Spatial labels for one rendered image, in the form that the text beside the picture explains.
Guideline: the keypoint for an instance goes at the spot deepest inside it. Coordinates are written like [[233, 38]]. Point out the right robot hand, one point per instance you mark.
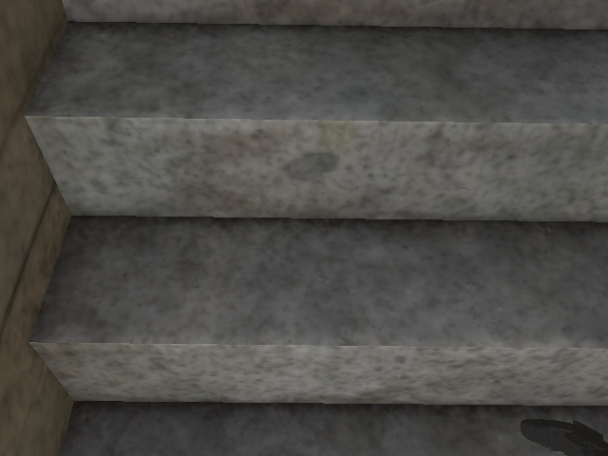
[[574, 439]]

